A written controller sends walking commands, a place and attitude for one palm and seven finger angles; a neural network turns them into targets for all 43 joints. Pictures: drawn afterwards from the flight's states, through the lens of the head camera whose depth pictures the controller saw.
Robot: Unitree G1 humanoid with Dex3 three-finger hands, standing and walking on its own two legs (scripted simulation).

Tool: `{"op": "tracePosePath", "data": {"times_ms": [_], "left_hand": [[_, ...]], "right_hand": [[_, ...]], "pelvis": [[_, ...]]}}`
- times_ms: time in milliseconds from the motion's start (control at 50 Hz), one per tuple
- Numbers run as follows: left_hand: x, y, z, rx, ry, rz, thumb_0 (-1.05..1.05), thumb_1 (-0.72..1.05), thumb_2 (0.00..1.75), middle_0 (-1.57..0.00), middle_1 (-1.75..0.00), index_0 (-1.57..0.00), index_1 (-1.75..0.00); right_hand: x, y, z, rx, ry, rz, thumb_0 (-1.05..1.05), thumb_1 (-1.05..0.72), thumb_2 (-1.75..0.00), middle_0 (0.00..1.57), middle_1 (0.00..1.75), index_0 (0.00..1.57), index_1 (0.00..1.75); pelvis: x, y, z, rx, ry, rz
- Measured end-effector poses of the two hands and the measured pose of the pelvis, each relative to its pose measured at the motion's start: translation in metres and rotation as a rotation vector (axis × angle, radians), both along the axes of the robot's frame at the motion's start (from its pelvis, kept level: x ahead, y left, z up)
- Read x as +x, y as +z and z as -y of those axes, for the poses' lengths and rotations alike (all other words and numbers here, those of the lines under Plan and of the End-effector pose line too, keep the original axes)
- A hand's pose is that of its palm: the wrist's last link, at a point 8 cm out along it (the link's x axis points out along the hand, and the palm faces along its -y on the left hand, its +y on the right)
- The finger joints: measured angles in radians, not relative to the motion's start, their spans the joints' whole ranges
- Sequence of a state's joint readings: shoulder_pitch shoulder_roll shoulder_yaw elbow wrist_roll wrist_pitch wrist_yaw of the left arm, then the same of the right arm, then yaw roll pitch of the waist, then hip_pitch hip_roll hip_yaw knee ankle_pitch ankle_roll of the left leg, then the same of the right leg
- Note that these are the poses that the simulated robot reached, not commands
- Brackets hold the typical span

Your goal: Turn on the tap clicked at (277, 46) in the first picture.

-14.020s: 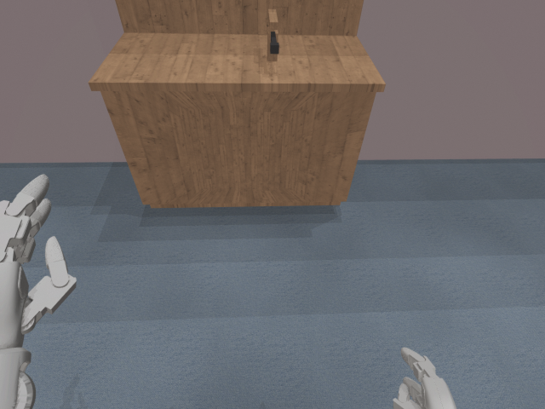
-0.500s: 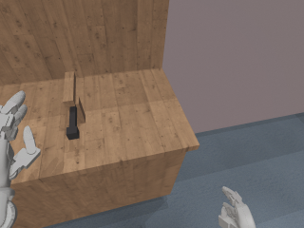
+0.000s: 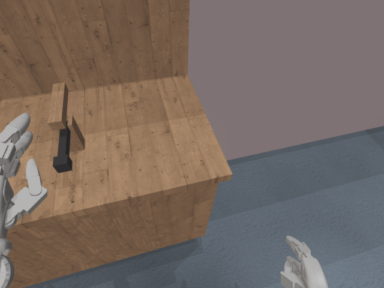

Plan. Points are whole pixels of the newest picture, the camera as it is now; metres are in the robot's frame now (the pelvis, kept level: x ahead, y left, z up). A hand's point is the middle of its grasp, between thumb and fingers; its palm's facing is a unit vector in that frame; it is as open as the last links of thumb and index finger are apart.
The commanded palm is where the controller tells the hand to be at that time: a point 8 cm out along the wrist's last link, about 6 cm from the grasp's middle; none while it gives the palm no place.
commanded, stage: come to a stop and stand still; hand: left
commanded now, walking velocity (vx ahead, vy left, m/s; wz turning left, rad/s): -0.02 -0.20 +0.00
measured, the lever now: (62, 163) +0.34 +0.31 +0.04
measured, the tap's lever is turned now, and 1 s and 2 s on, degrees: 0 0 0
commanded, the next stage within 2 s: look again from close up in 1.10 s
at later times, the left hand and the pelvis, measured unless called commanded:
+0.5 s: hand (21, 181) +0.23 +0.28 +0.17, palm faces +0.38 -0.84 -0.38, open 7.4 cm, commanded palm +0.16 +0.30 +0.18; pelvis -0.01 +0.03 +0.00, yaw -1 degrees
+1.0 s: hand out of the picture +0.22 +0.33 +0.16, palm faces +0.38 -0.86 -0.33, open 7.4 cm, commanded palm +0.16 +0.36 +0.18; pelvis +0.00 +0.08 +0.00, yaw +0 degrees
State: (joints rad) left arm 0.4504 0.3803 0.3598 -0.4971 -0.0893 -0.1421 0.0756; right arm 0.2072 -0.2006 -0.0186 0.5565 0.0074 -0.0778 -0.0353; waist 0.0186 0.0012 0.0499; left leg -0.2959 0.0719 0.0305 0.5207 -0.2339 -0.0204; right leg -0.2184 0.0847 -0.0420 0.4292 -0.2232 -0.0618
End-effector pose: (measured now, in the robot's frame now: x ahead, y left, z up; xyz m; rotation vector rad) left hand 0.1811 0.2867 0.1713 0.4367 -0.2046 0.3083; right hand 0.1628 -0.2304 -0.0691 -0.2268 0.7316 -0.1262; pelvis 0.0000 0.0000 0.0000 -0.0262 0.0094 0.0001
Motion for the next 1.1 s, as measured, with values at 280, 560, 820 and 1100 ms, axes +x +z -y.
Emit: {"op": "tracePosePath", "data": {"times_ms": [280, 560, 820, 1100], "left_hand": [[-0.002, 0.006, 0.005, 0.011, 0.014, 0.019, 0.01, 0.89, 0.90, -0.21, -0.30, -0.21, -0.30], [-0.003, -0.006, -0.024, -0.010, -0.044, 0.023, 0.01, 0.90, 0.90, -0.21, -0.30, -0.21, -0.30], [-0.011, 0.003, -0.081, -0.027, 0.061, 0.160, 0.01, 0.89, 0.90, -0.21, -0.30, -0.21, -0.30], [-0.001, -0.001, -0.084, 0.000, 0.018, 0.093, 0.01, 0.89, 0.90, -0.21, -0.30, -0.21, -0.30]], "right_hand": [[0.000, -0.002, 0.010, -0.005, -0.027, -0.001, 0.01, -0.91, -0.90, 0.20, 0.30, 0.20, 0.30], [-0.002, 0.010, -0.037, 0.015, 0.036, 0.074, 0.01, -0.91, -0.90, 0.20, 0.30, 0.20, 0.30], [0.001, 0.016, -0.091, -0.006, 0.115, 0.063, 0.01, -0.91, -0.90, 0.20, 0.30, 0.20, 0.30], [0.007, 0.013, -0.102, 0.010, 0.095, 0.045, 0.01, -0.90, -0.90, 0.20, 0.30, 0.20, 0.30]], "pelvis": [[0.007, 0.000, 0.002, 0.003, 0.012, 0.013], [-0.005, 0.002, -0.035, 0.012, -0.014, 0.015], [-0.007, 0.002, -0.066, 0.002, 0.007, 0.026], [0.000, 0.003, -0.077, -0.006, 0.005, 0.024]]}}
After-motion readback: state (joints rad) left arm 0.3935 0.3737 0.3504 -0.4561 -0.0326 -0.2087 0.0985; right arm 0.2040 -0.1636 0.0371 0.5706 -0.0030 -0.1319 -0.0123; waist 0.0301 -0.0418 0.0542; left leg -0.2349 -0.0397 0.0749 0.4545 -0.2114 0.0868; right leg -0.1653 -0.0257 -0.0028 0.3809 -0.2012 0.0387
